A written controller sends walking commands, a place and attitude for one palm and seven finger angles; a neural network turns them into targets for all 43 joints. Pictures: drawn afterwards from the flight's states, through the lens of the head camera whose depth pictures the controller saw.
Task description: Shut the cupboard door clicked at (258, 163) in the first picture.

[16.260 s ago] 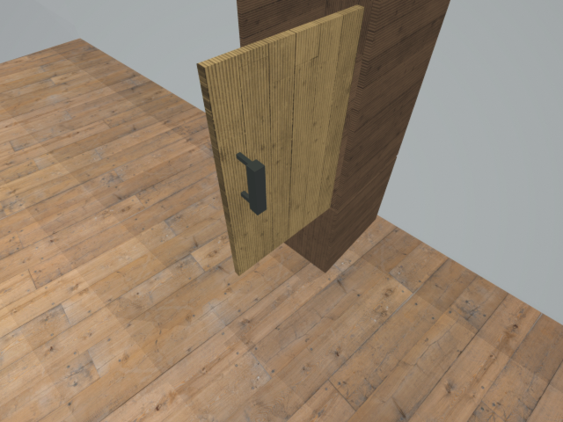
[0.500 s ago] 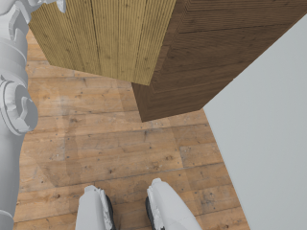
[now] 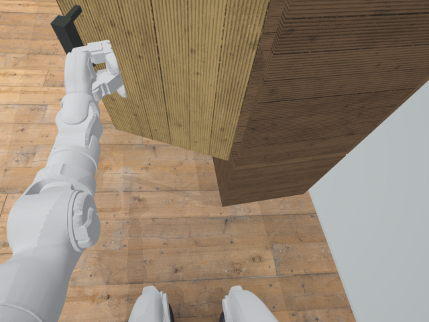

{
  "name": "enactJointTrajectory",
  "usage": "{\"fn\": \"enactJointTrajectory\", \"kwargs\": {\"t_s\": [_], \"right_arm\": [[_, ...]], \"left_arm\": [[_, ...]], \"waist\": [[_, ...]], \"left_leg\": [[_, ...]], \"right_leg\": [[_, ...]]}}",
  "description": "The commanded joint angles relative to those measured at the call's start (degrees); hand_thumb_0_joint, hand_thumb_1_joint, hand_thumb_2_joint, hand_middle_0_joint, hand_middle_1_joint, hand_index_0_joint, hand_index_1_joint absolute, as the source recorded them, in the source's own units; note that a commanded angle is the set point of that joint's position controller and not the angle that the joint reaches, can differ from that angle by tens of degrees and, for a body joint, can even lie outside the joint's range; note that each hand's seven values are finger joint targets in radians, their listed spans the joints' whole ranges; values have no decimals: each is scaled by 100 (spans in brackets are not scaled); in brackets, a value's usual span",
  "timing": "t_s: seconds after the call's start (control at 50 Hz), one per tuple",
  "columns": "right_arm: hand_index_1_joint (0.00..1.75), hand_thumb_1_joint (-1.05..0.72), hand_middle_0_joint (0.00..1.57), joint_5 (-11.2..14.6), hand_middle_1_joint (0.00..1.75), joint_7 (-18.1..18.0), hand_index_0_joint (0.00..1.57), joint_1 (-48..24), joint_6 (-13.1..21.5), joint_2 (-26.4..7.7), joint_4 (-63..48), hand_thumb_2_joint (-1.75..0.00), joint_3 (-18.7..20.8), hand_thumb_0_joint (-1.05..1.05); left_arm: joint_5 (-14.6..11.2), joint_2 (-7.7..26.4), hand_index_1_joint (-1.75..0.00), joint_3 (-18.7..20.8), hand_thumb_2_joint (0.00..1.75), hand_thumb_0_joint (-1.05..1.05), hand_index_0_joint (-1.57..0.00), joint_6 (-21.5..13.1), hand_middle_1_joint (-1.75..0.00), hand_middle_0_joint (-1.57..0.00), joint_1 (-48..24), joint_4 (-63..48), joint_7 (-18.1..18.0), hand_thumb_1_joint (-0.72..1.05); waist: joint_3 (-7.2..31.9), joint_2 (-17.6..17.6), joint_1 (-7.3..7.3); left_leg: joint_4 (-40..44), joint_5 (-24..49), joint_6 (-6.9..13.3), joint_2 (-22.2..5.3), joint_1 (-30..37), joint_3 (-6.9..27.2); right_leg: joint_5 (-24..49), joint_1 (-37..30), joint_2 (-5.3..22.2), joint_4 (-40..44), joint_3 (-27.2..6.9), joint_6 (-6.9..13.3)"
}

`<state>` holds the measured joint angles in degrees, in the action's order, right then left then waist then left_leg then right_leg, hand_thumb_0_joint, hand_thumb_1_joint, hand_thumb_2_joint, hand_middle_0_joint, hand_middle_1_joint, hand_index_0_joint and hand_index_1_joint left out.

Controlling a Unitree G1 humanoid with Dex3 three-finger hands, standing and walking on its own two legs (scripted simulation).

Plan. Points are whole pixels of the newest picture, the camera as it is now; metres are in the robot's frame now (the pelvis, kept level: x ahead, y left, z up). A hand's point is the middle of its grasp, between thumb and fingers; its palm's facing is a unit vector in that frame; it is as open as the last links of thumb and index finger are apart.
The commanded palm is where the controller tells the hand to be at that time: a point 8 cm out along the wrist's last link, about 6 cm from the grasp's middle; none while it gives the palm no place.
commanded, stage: pull the fist back off the door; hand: left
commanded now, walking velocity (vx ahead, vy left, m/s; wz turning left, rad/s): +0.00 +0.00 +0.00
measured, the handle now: (81, 43) +0.65 +0.18 +0.08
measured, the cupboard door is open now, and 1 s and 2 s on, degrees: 64 64 64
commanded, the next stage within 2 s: draw the hand back to the body in 0.36 s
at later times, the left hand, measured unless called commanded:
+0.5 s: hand (115, 105) +0.48 +0.11 +0.10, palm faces -0.03 -1.00 -0.03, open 3.1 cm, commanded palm +0.44 +0.16 +0.09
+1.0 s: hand (44, 164) +0.34 +0.17 +0.16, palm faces -0.05 -1.00 -0.03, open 3.1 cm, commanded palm +0.31 +0.23 +0.16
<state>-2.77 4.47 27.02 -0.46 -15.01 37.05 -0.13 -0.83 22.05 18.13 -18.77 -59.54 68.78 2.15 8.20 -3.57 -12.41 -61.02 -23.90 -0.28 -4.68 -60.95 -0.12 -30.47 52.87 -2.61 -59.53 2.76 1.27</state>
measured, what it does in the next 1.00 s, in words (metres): stands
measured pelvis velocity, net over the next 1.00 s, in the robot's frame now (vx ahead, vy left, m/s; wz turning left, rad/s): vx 0.00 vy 0.00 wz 0.02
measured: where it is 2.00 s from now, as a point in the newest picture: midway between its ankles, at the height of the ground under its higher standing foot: outside the picture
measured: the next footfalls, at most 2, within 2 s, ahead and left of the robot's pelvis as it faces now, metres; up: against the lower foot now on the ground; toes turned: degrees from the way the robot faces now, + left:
none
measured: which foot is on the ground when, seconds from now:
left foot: down 0.00-1.00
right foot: down 0.00-1.00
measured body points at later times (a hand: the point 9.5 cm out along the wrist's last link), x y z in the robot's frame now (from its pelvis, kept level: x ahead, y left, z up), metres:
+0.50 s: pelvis -0.01 -0.01 +0.00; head +0.08 -0.01 +0.44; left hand +0.47 +0.16 +0.10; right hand +0.05 -0.26 -0.12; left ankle +0.04 +0.12 -0.66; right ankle -0.03 -0.11 -0.66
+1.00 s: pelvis +0.00 +0.00 +0.05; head +0.01 -0.01 +0.50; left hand +0.34 +0.23 +0.16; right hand +0.13 -0.25 -0.05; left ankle +0.04 +0.12 -0.66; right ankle -0.03 -0.11 -0.66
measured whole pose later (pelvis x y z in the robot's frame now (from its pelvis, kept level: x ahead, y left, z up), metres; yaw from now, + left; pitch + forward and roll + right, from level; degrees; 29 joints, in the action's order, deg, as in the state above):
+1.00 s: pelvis +0.00 +0.00 +0.05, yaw +1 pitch +6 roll +0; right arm 3.8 -2.0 16.5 1.0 -15.8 34.2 -0.4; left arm -14.8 15.5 9.4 -14.0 -13.4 25.1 13.0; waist 5.9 -2.9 -2.1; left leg -43.8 -18.0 0.1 -2.6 -32.2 -2.4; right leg -24.8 25.6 -0.9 -43.9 0.8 0.7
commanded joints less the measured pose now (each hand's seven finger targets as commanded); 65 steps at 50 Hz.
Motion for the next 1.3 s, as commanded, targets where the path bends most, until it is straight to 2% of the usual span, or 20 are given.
{"fn": "enactJointTrajectory", "kwargs": {"t_s": [0.0, 0.12, 0.2, 0.26, 0.34, 0.38, 0.42, 0.44, 0.46, 0.54, 0.56, 0.62, 0.72, 0.84, 0.96, 0.98, 1.02, 1.12, 1.16, 1.28], "right_arm": [[30, -90, 20, 89, 30, -35, 20, 839, -11, -855, -315, -90, 405, 0], [30, -90, 20, 182, 30, -127, 20, 484, -46, -807, -388, -90, 455, 0], [30, -90, 20, 242, 30, -186, 20, 272, -47, -802, -346, -90, 441, 0], [30, -90, 20, 264, 30, -246, 20, 143, -22, -785, -350, -90, 416, 0], [30, -90, 20, 282, 30, -322, 20, 33, 34, -780, -220, -90, 384, 0], [30, -90, 20, 282, 30, -320, 20, 9, 77, -772, -242, -90, 372, 0], [30, -90, 20, 264, 30, -337, 20, 53, 101, -798, -238, -90, 356, 0], [30, -90, 20, 265, 30, -312, 20, 0, 116, -764, -266, -90, 346, 0], [30, -90, 20, 262, 30, -320, 20, 19, 108, -785, -264, -90, 362, 0], [30, -90, 20, 319, 30, -278, 20, -99, 49, -762, -656, -90, 349, 0], [30, -90, 20, 362, 30, -283, 20, -119, 20, -773, -747, -90, 352, 0], [30, -90, 20, 452, 30, -393, 20, -261, -29, -758, -898, -90, 318, 0], [30, -90, 20, 550, 30, -527, 20, -584, 117, -699, -971, -90, 318, 0], [30, -90, 20, 644, 30, -611, 20, -1030, 318, -669, -954, -90, 255, 0], [30, -90, 20, 692, 30, -678, 20, -1521, 514, -665, -1194, -90, 158, 0], [30, -90, 20, 666, 30, -807, 20, -1846, 388, -462, -1267, -90, 154, 0], [30, -90, 20, 619, 30, -939, 20, -1905, 323, -488, -1240, -90, 126, 0], [30, -90, 20, 559, 30, -1059, 20, -2154, 249, -452, -1155, -90, 29, 0], [30, -90, 20, 533, 30, -1052, 20, -2247, 265, -390, -1178, -90, -25, 0], [30, -90, 20, 429, 30, -971, 20, -2360, 341, -365, -1193, -90, -88, 0]], "left_arm": [[-159, 634, -150, -151, 90, 0, -130, -583, -150, -130, -1932, -1355, 123, 90], [-348, 493, -150, -272, 90, 0, -130, -910, -150, -130, -1730, -2316, 173, 90], [-409, 469, -150, -292, 90, 0, -130, -900, -150, -130, -1521, -2229, 168, 90], [-468, 449, -150, -312, 90, 0, -130, -906, -150, -130, -1417, -2304, 216, 90], [-486, 430, -150, -431, 90, 0, -130, -894, -150, -130, -1830, -1982, 273, 90], [-536, 277, -150, -492, 90, 0, -130, -858, -150, -130, -1718, -1782, 307, 90], [-532, 446, -150, -360, 90, 0, -130, -878, -150, -130, -1711, -1648, 328, 90], [-544, 274, -150, -473, 90, 0, -130, -876, -150, -130, -1644, -1656, 353, 90], [-524, 429, -150, -322, 90, 0, -130, -882, -150, -130, -1541, -1584, 349, 90], [-642, 509, -150, -161, 90, 0, -130, -819, -150, -130, -286, -2410, 442, 90], [-701, 679, -150, -10, 90, 0, -130, -771, -150, -130, -41, -2738, 463, 90], [-815, 805, -150, 28, 90, 0, -130, -532, -150, -130, 528, -3223, 509, 90], [-1060, 536, -150, -298, 90, 0, -130, -516, -150, -130, 989, -4642, 592, 90], [-1291, 272, -150, -593, 90, 0, -130, -140, -150, -130, 2181, -5007, 931, 90], [-1566, 386, -135, -444, 90, 0, -116, 287, -135, -116, 3024, -5990, 1138, 90], [-865, 475, -132, -790, 90, 0, -113, 344, -132, -113, 3093, -6595, 550, 90], [-677, 271, -126, -938, 90, 0, -108, 608, -126, -108, 3660, -6911, 9, 90], [-437, 439, -111, -734, 90, 0, -94, 973, -111, -94, 4266, -7495, -509, 90], [-394, 326, -105, -769, 90, 0, -89, 1054, -105, -89, 4477, -7827, -582, 90], [-332, 424, -87, -496, 90, 0, -72, 1210, -87, -72, 5372, -8571, -698, 90]], "waist": [[2461, -125, 54], [2897, -315, 244], [2597, 63, 261], [2572, 117, 297], [2288, 98, 134], [2220, 253, 157], [2313, 153, 196], [2371, 59, 229], [2395, 113, 260], [2930, -24, 753], [2929, 163, 828], [2265, 653, 846], [1945, 352, 857], [1171, 29, 966], [916, 253, 1172], [807, 374, 1241], [607, 374, 1199], [251, 299, 1254], [228, -35, 1286], [31, -81, 1402]], "left_leg": [[290, 2052, 256, 411, 2564, 48], [301, 2357, 244, 433, 3119, 31], [400, 1984, 249, 437, 2918, 17], [437, 1963, 259, 446, 2940, 5], [426, 1612, 250, 415, 2857, 64], [457, 1460, 253, 427, 2741, 75], [456, 1533, 252, 426, 2730, 99], [454, 1525, 237, 430, 2780, 93], [446, 1542, 232, 407, 2767, 94], [759, 1979, 225, 450, 3250, -5], [842, 1996, 238, 455, 3235, -43], [1165, 1557, 292, 471, 2897, -154], [1575, 1425, 303, 451, 3657, -168], [2025, 1143, 272, 436, 4023, -148], [2357, 1263, 270, 438, 4340, -75], [2629, 1271, 268, 449, 4678, -131], [2888, 1255, 285, 395, 4916, -108], [3431, 1447, 269, 350, 5450, -100], [3626, 1628, 227, 342, 5726, -90], [3979, 2017, 183, 322, 6094, -68]], "right_leg": [[3052, -839, -101, 835, -199, -69], [3457, -1090, -58, 749, -237, -71], [3256, -1177, -38, 870, -287, -120], [3324, -1269, -8, 891, -318, -133], [2853, -921, 5, 934, -339, -134], [2654, -911, -3, 978, -345, -135], [2655, -919, 7, 896, -335, -108], [2623, -878, 9, 894, -316, -107], [2595, -867, 12, 888, -318, -104], [3064, -1661, -17, 973, -268, -65], [3190, -1916, -22, 1056, -276, -85], [3071, -2358, -7, 1402, -368, -160], [2703, -2428, -40, 1812, -302, -155], [2208, -2393, 18, 2211, -225, -126], [2330, -2748, 50, 2404, -167, -117], [2175, -2803, 190, 2891, -402, -76], [2048, -3021, 213, 3127, -353, -85], [2148, -3543, 204, 3580, -252, -57], [2278, -3735, 203, 3674, -196, -32], [2564, -4183, 181, 3975, -129, -12]]}}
